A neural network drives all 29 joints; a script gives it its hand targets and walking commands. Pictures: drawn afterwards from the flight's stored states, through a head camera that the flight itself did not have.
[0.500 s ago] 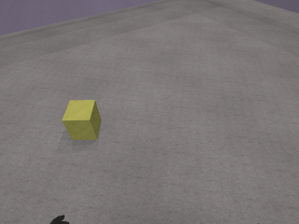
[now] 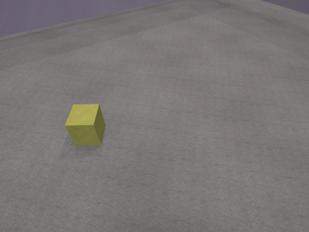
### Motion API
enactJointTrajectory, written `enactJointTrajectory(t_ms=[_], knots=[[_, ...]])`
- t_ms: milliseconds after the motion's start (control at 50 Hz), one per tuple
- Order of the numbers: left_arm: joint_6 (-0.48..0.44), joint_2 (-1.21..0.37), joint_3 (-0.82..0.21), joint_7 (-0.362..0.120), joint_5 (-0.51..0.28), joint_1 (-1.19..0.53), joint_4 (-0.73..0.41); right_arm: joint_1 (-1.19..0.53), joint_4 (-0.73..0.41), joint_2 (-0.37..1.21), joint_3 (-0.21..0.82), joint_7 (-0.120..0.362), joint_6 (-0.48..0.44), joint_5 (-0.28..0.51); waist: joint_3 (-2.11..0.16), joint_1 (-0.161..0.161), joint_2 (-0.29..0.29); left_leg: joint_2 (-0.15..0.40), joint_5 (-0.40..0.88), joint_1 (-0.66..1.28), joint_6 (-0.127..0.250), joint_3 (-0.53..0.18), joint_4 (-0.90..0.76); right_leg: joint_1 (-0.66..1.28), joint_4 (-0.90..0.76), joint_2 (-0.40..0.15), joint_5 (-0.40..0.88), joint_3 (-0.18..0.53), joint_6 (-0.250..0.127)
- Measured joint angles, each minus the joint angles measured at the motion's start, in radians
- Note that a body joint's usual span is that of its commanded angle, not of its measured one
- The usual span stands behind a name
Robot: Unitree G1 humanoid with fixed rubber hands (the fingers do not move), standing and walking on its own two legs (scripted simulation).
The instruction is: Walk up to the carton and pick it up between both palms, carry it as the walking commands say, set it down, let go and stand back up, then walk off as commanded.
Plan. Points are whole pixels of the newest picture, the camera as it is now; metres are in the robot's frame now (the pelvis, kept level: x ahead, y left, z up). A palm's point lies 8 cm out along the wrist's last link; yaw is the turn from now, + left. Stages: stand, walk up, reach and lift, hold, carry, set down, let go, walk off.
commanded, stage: stand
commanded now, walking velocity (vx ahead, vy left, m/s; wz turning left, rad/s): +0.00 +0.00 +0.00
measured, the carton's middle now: (87, 125) +0.97 +0.59 -0.66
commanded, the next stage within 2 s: walk up in 0.08 s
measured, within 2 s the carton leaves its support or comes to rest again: neither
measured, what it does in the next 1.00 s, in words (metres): steps to the left: left foot, then right foot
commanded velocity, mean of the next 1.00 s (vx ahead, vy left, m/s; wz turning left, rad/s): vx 0.00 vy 0.00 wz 0.00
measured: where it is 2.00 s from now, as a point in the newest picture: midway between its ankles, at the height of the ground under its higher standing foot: (69, 210)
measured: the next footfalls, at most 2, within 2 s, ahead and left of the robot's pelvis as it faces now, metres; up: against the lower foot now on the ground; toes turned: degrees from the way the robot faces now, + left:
left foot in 0.60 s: +0.14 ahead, +0.25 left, +0.00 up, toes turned +5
right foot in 0.82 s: +0.20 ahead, +0.05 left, +0.00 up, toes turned -1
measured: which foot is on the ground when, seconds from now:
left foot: down 0.00-0.32, up 0.34-0.58, down 0.60-0.84, up 0.86-1.00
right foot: down 0.00-0.60, up 0.62-0.80, down 0.82-1.00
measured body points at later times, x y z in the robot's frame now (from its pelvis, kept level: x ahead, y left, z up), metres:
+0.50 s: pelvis +0.02 +0.04 -0.01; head +0.04 +0.03 +0.44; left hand +0.06 +0.40 -0.10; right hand +0.14 -0.30 -0.11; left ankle +0.06 +0.20 -0.71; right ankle +0.00 -0.13 -0.75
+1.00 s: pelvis +0.16 +0.19 -0.02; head +0.19 +0.15 +0.43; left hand +0.18 +0.54 -0.08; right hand +0.28 -0.13 -0.14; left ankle +0.17 +0.34 -0.68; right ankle +0.16 +0.05 -0.75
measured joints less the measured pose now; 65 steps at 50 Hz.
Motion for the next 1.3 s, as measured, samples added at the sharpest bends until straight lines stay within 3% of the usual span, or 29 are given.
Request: enactJointTrajectory(t_ms=[300, 360, 420, 480, 540, 580, 620, 660, 720, 780, 820, 860, 920, 1020, 1120, 1160, 1180, 1200, 1240, 1300], knots=[[0.003, 0.002, 0.003, 0.003, 0.000, -0.006, 0.013, -0.009, 0.014, -0.001, -0.001, -0.002, 0.003, 0.001, 0.000, 0.000, 0.000, -0.002, 0.004, 0.013, 0.001, -0.003, -0.020, 0.015, -0.021, -0.003, 0.004, -0.002, 0.003], [-0.035, 0.002, 0.027, 0.015, 0.007, 0.035, -0.024, 0.012, -0.055, -0.027, -0.040, 0.046, 0.044, -0.038, -0.008, -0.009, 0.020, -0.003, -0.129, -0.082, 0.020, -0.010, 0.182, -0.004, 0.015, -0.003, -0.024, -0.015, -0.009], [-0.059, 0.022, 0.055, 0.034, 0.016, 0.096, -0.052, 0.022, -0.107, -0.068, -0.072, 0.085, 0.068, -0.052, 0.001, -0.005, 0.033, -0.001, -0.157, -0.207, 0.017, -0.036, 0.436, -0.003, 0.037, -0.024, -0.050, -0.016, -0.012], [-0.062, 0.059, 0.075, 0.043, 0.026, 0.142, -0.071, 0.040, -0.147, -0.102, -0.103, 0.114, 0.074, -0.047, 0.011, -0.005, 0.043, 0.038, -0.163, -0.282, -0.002, -0.049, 0.472, 0.007, 0.053, -0.058, -0.074, -0.031, -0.001], [-0.061, 0.106, 0.094, 0.044, 0.037, 0.171, -0.097, 0.060, -0.172, -0.119, -0.126, 0.136, 0.083, -0.045, 0.015, -0.002, 0.040, 0.079, -0.160, -0.304, -0.008, -0.039, 0.398, 0.013, 0.095, -0.099, -0.120, -0.044, 0.012], [-0.058, 0.133, 0.103, 0.043, 0.036, 0.184, -0.113, 0.072, -0.186, -0.123, -0.137, 0.144, 0.081, -0.043, 0.011, 0.001, 0.034, 0.092, -0.121, -0.284, -0.001, -0.024, 0.323, 0.005, 0.148, -0.128, -0.167, -0.045, 0.016], [-0.051, 0.154, 0.108, 0.044, 0.032, 0.192, -0.125, 0.083, -0.203, -0.127, -0.146, 0.141, 0.066, -0.045, 0.003, -0.003, 0.022, 0.071, -0.059, -0.264, -0.005, -0.005, 0.286, -0.045, 0.285, -0.165, -0.243, -0.030, -0.020], [-0.037, 0.156, 0.108, 0.048, 0.020, 0.178, -0.130, 0.086, -0.221, -0.105, -0.139, 0.125, 0.052, -0.045, 0.013, -0.013, 0.003, 0.042, -0.073, -0.277, -0.021, 0.011, 0.345, -0.145, 0.523, -0.132, -0.332, 0.036, -0.046], [-0.045, 0.131, 0.085, 0.041, 0.002, 0.168, -0.143, 0.106, -0.248, -0.069, -0.122, 0.115, 0.046, -0.033, 0.016, -0.033, -0.001, 0.021, -0.098, -0.230, 0.012, 0.027, 0.307, -0.250, 0.658, -0.063, -0.348, 0.007, -0.055], [-0.071, 0.095, 0.066, 0.033, -0.008, 0.178, -0.165, 0.142, -0.280, -0.059, -0.110, 0.112, 0.049, -0.035, 0.007, -0.053, 0.016, 0.007, -0.109, -0.185, 0.039, 0.039, 0.268, -0.276, 0.521, -0.023, -0.345, -0.063, -0.060], [-0.091, 0.078, 0.059, 0.036, -0.006, 0.196, -0.186, 0.166, -0.303, -0.064, -0.107, 0.113, 0.058, -0.038, 0.001, -0.058, 0.033, 0.000, -0.141, -0.173, 0.044, 0.042, 0.285, -0.246, 0.349, 0.002, -0.260, -0.096, -0.070], [-0.108, 0.068, 0.058, 0.048, 0.011, 0.212, -0.208, 0.184, -0.312, -0.066, -0.108, 0.106, 0.070, -0.038, 0.006, -0.054, 0.051, -0.021, -0.185, -0.206, 0.051, 0.008, 0.409, -0.221, 0.306, 0.002, -0.088, -0.096, -0.067], [-0.105, 0.055, 0.055, 0.062, 0.014, 0.237, -0.222, 0.189, -0.305, -0.072, -0.100, 0.101, 0.091, -0.036, 0.004, -0.032, 0.080, -0.057, -0.200, -0.288, 0.033, -0.071, 0.627, -0.161, 0.287, -0.016, -0.142, -0.089, -0.037], [-0.106, 0.074, 0.062, 0.062, 0.011, 0.279, -0.241, 0.164, -0.328, -0.091, -0.107, 0.110, 0.080, -0.028, 0.021, -0.009, 0.111, 0.000, -0.138, -0.407, -0.011, -0.113, 0.697, -0.074, 0.214, -0.069, -0.144, -0.087, 0.010], [-0.105, 0.127, 0.079, 0.059, 0.015, 0.290, -0.269, 0.107, -0.353, -0.092, -0.112, 0.130, 0.068, -0.026, 0.048, 0.011, 0.098, 0.075, -0.073, -0.426, -0.004, -0.062, 0.450, -0.039, 0.206, -0.136, -0.175, -0.103, 0.027], [-0.100, 0.151, 0.084, 0.059, 0.011, 0.296, -0.276, 0.091, -0.361, -0.093, -0.114, 0.135, 0.059, -0.028, 0.042, 0.018, 0.081, 0.077, -0.041, -0.386, 0.019, -0.026, 0.349, -0.046, 0.250, -0.169, -0.212, -0.104, 0.037], [-0.096, 0.159, 0.085, 0.059, 0.009, 0.301, -0.277, 0.089, -0.367, -0.099, -0.116, 0.134, 0.051, -0.030, 0.034, 0.019, 0.075, 0.067, -0.033, -0.355, 0.030, -0.017, 0.305, -0.065, 0.306, -0.187, -0.238, -0.100, 0.027], [-0.088, 0.164, 0.087, 0.059, 0.005, 0.294, -0.273, 0.082, -0.369, -0.100, -0.120, 0.128, 0.042, -0.033, 0.036, 0.010, 0.063, 0.047, -0.017, -0.362, 0.016, -0.013, 0.328, -0.101, 0.406, -0.204, -0.237, -0.078, 0.000], [-0.068, 0.155, 0.084, 0.063, -0.005, 0.260, -0.263, 0.082, -0.375, -0.093, -0.116, 0.113, 0.031, -0.027, 0.047, -0.004, 0.054, 0.023, -0.044, -0.371, 0.000, -0.016, 0.390, -0.192, 0.637, -0.156, -0.306, 0.008, -0.034], [-0.064, 0.137, 0.065, 0.061, -0.007, 0.236, -0.264, 0.095, -0.376, -0.069, -0.102, 0.100, 0.028, -0.004, 0.044, -0.020, 0.030, 0.004, -0.032, -0.319, 0.024, -0.003, 0.349, -0.305, 0.797, -0.089, -0.292, 0.011, -0.046]])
